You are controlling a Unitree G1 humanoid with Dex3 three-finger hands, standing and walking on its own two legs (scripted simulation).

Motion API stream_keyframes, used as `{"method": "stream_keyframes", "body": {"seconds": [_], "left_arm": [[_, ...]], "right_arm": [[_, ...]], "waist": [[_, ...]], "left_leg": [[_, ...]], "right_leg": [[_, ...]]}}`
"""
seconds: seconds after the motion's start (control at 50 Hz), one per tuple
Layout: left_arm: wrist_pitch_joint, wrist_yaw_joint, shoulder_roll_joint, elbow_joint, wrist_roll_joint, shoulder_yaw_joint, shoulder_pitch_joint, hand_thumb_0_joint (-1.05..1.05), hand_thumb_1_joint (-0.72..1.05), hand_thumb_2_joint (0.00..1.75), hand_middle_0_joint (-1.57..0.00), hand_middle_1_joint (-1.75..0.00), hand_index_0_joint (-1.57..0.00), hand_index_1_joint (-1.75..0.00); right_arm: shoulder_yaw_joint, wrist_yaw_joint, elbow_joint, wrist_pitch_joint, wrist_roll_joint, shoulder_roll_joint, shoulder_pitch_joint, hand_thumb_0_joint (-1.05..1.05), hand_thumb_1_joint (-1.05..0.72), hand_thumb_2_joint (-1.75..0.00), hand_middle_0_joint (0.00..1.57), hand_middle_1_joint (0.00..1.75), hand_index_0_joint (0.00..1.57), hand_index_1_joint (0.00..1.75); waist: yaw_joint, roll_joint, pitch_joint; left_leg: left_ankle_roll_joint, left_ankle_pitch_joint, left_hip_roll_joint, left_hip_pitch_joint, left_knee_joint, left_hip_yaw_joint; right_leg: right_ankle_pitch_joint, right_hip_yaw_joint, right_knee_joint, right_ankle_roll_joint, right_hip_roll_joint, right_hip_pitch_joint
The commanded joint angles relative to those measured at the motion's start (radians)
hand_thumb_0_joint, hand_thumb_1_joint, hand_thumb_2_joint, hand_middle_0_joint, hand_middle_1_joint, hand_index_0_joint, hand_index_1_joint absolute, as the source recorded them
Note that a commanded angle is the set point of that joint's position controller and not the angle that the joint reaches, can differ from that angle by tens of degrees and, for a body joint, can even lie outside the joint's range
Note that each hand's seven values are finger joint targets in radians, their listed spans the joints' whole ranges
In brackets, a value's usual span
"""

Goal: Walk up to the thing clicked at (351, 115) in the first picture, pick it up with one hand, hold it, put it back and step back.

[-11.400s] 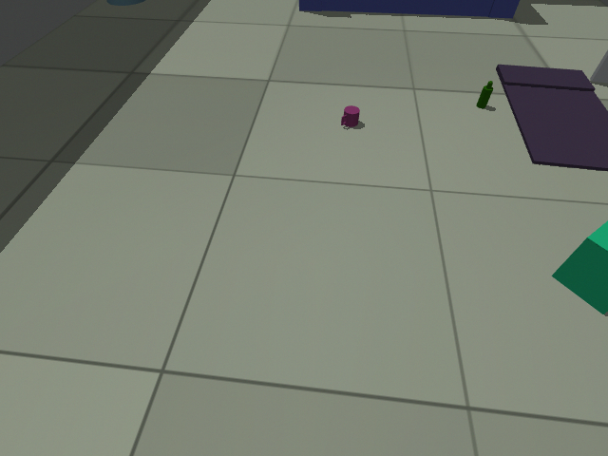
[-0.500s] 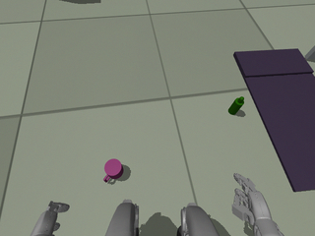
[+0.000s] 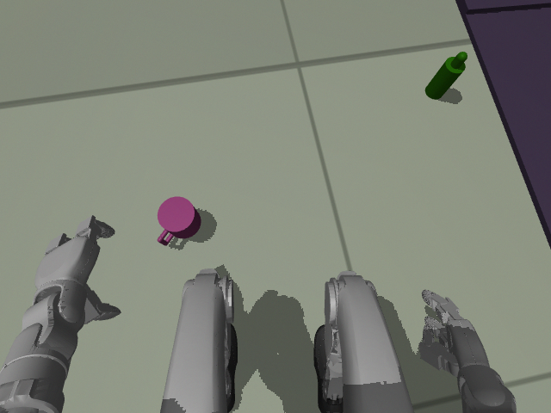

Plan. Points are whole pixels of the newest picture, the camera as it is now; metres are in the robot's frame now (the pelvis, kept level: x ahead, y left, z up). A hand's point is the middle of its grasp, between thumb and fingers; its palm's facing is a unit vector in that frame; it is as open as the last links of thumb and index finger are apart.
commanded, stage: rise first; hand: left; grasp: from above
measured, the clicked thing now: (176, 223) +0.45 +0.27 -0.44
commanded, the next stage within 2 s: approach in 1.36 s
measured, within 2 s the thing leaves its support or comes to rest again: neither
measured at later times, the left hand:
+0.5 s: hand (125, 250) +0.35 +0.31 -0.25, palm faces -0.47 -0.14 -0.87, open 14.2 cm
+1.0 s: hand (139, 236) +0.39 +0.30 -0.30, palm faces -0.47 -0.04 -0.88, open 14.1 cm
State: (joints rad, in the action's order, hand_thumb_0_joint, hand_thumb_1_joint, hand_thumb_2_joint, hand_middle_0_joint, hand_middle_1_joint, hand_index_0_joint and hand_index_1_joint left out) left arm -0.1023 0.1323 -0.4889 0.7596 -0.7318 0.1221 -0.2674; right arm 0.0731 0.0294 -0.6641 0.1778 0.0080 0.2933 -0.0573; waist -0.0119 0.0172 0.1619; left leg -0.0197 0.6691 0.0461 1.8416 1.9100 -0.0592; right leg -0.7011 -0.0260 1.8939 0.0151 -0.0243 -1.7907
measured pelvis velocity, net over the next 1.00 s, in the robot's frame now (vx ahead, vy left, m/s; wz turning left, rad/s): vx -0.03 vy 0.01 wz -0.07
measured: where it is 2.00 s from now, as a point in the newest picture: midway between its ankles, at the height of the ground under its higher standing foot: (276, 384)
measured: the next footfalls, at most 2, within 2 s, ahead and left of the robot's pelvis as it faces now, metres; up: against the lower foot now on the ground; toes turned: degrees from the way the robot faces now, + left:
none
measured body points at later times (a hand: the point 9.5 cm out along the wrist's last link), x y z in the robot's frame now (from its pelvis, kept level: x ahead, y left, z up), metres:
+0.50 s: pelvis -0.03 +0.01 -0.10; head +0.18 +0.06 +0.30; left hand +0.37 +0.32 -0.20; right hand +0.08 -0.27 -0.22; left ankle +0.07 +0.13 -0.45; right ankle +0.06 -0.13 -0.45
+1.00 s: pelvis -0.03 +0.01 -0.14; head +0.20 +0.06 +0.25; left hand +0.41 +0.30 -0.25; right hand +0.06 -0.27 -0.26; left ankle +0.07 +0.13 -0.45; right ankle +0.06 -0.13 -0.45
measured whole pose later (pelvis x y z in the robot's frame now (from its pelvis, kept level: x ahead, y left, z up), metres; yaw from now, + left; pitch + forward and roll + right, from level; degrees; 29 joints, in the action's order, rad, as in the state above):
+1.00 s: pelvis -0.03 +0.01 -0.14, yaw -4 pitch +33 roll -7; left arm -0.28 0.36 -0.68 1.26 -1.25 0.11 -0.76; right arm 0.03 0.12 -0.77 0.04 0.12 0.26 -0.10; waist -0.11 -0.02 0.07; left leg 0.00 0.66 0.03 2.27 2.34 -0.13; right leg -0.69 -0.05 2.29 0.04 0.00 -2.18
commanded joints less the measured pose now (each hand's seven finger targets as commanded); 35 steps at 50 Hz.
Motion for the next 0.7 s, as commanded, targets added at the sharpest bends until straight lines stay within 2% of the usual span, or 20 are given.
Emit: {"method": "stream_keyframes", "body": {"seconds": [0.0,0.02,0.06,0.14,0.16,0.22,0.24,0.26,0.3,0.36,0.42,0.5,0.54,0.56,0.64,0.68], "left_arm": [[-0.049,0.043,-0.297,-0.091,-0.063,0.092,-0.173,0.00,-0.55,1.04,-0.05,-1.05,-0.04,-1.06],[-0.057,0.047,-0.311,-0.083,-0.079,0.097,-0.199,0.00,-0.56,1.05,-0.05,-1.06,-0.04,-1.07],[-0.069,0.053,-0.357,-0.040,-0.116,0.117,-0.228,0.00,-0.56,1.05,-0.05,-1.06,-0.04,-1.07],[-0.097,0.063,-0.378,-0.016,-0.169,0.114,-0.340,0.00,-0.56,1.05,-0.05,-1.05,-0.04,-1.06],[-0.103,0.067,-0.377,-0.002,-0.183,0.103,-0.352,0.00,-0.54,1.03,-0.05,-1.06,-0.05,-1.06],[-0.123,0.079,-0.367,0.046,-0.212,0.073,-0.423,0.00,-0.55,1.04,-0.05,-1.04,-0.05,-1.05],[-0.128,0.085,-0.366,0.059,-0.228,0.070,-0.425,0.00,-0.55,1.04,-0.05,-1.04,-0.05,-1.05],[-0.134,0.094,-0.401,0.061,-0.240,0.082,-0.445,0.00,-0.56,1.04,-0.05,-1.04,-0.05,-1.04],[-0.142,0.106,-0.374,0.081,-0.268,0.056,-0.479,0.00,-0.55,1.03,-0.05,-1.03,-0.05,-1.03],[-0.146,0.138,-0.385,0.148,-0.319,0.041,-0.526,0.00,-0.57,1.05,-0.05,-1.01,-0.05,-1.01],[-0.150,0.174,-0.421,0.156,-0.355,0.056,-0.590,0.00,-0.57,1.05,-0.06,-1.00,-0.05,-1.00],[-0.142,0.202,-0.406,0.248,-0.397,0.029,-0.614,0.00,-0.58,1.05,-0.06,-0.99,-0.04,-1.00],[-0.141,0.216,-0.442,0.251,-0.420,0.044,-0.642,0.00,-0.58,1.05,-0.06,-0.98,-0.04,-0.99],[-0.138,0.218,-0.415,0.259,-0.427,0.024,-0.652,0.00,-0.57,1.04,-0.06,-0.99,-0.05,-0.99],[-0.137,0.233,-0.433,0.286,-0.448,0.031,-0.682,0.00,-0.56,1.02,-0.06,-1.00,-0.06,-1.00],[-0.141,0.236,-0.427,0.312,-0.456,0.021,-0.698,0.00,-0.55,1.02,-0.06,-1.00,-0.06,-1.00]], "right_arm": [[0.071,0.003,0.050,0.016,0.000,0.160,-0.128,0.00,-0.87,-0.90,0.20,0.30,0.20,0.30],[0.073,0.004,0.041,0.012,0.003,0.163,-0.136,0.00,-0.87,-0.89,0.20,0.30,0.20,0.30],[0.076,0.005,0.028,-0.002,0.005,0.167,-0.140,0.00,-0.87,-0.90,0.20,0.30,0.20,0.30],[0.077,0.011,0.012,-0.029,0.013,0.175,-0.157,0.00,-0.87,-0.90,0.20,0.30,0.20,0.30],[0.077,0.013,0.010,-0.035,0.015,0.176,-0.157,0.00,-0.88,-0.90,0.20,0.30,0.20,0.30],[0.072,0.018,-0.002,-0.053,0.022,0.175,-0.166,0.00,-0.88,-0.90,0.20,0.30,0.20,0.30],[0.071,0.019,-0.003,-0.059,0.025,0.174,-0.169,0.00,-0.88,-0.90,0.20,0.30,0.20,0.30],[0.066,0.022,-0.004,-0.067,0.027,0.175,-0.167,0.00,-0.88,-0.90,0.20,0.30,0.20,0.30],[0.063,0.027,-0.009,-0.080,0.032,0.181,-0.171,0.00,-0.89,-0.90,0.20,0.30,0.20,0.30],[0.054,0.033,-0.016,-0.097,0.037,0.191,-0.173,0.00,-0.89,-0.90,0.20,0.30,0.20,0.30],[0.046,0.037,-0.023,-0.110,0.046,0.193,-0.178,0.00,-0.89,-0.90,0.20,0.30,0.20,0.30],[0.039,0.044,-0.039,-0.116,0.057,0.194,-0.189,0.00,-0.90,-0.90,0.20,0.30,0.20,0.30],[0.040,0.047,-0.041,-0.119,0.062,0.199,-0.187,0.00,-0.90,-0.90,0.20,0.30,0.20,0.30],[0.041,0.049,-0.042,-0.120,0.065,0.197,-0.190,0.00,-0.90,-0.90,0.20,0.30,0.20,0.30],[0.036,0.057,-0.055,-0.121,0.078,0.194,-0.202,0.00,-0.90,-0.90,0.20,0.30,0.20,0.30],[0.038,0.061,-0.058,-0.121,0.083,0.198,-0.205,0.00,-0.90,-0.90,0.20,0.30,0.20,0.30]], "waist": [[0.014,0.005,0.665],[0.007,0.007,0.661],[0.019,0.012,0.647],[0.001,0.049,0.644],[0.001,0.055,0.636],[-0.029,0.060,0.574],[-0.029,0.058,0.569],[-0.024,0.066,0.579],[-0.034,0.098,0.572],[-0.051,0.147,0.527],[-0.051,0.175,0.542],[-0.074,0.171,0.534],[-0.059,0.189,0.557],[-0.070,0.194,0.559],[-0.076,0.184,0.572],[-0.087,0.191,0.563]], "left_leg": [[0.048,-0.272,-0.038,-0.339,-0.103,0.062],[0.048,-0.250,-0.037,-0.317,-0.090,0.060],[0.045,-0.221,-0.035,-0.282,-0.079,0.058],[0.045,-0.171,-0.033,-0.272,-0.047,0.045],[0.045,-0.145,-0.032,-0.262,-0.042,0.041],[0.047,-0.082,-0.033,-0.216,-0.021,0.034],[0.048,-0.076,-0.035,-0.200,-0.012,0.035],[0.049,-0.069,-0.035,-0.197,-0.005,0.034],[0.044,-0.054,-0.034,-0.207,0.000,0.018],[0.037,-0.013,-0.032,-0.201,-0.010,-0.009],[0.035,-0.030,-0.036,-0.205,0.013,-0.004],[0.036,-0.064,-0.038,-0.192,0.045,0.000],[0.035,-0.068,-0.039,-0.194,0.055,0.003],[0.034,-0.071,-0.039,-0.199,0.062,0.005],[0.039,-0.119,-0.040,-0.176,0.108,0.021],[0.036,-0.101,-0.038,-0.170,0.108,0.007]], "right_leg": [[0.296,-0.009,-0.193,-0.028,0.039,0.322],[0.276,-0.013,-0.178,-0.029,0.041,0.300],[0.240,-0.023,-0.148,-0.033,0.044,0.267],[0.183,-0.044,-0.098,-0.042,0.048,0.171],[0.159,-0.050,-0.089,-0.043,0.049,0.146],[0.106,-0.061,-0.069,-0.043,0.052,0.083],[0.097,-0.063,-0.064,-0.044,0.054,0.074],[0.087,-0.063,-0.054,-0.045,0.053,0.072],[0.081,-0.075,-0.023,-0.049,0.051,0.010],[0.064,-0.095,0.024,-0.053,0.051,-0.061],[0.078,-0.096,0.044,-0.055,0.047,-0.084],[0.110,-0.102,0.068,-0.055,0.047,-0.108],[0.109,-0.100,0.077,-0.058,0.048,-0.121],[0.113,-0.100,0.079,-0.057,0.048,-0.127],[0.155,-0.096,0.093,-0.054,0.050,-0.105],[0.141,-0.104,0.111,-0.056,0.050,-0.135]]}}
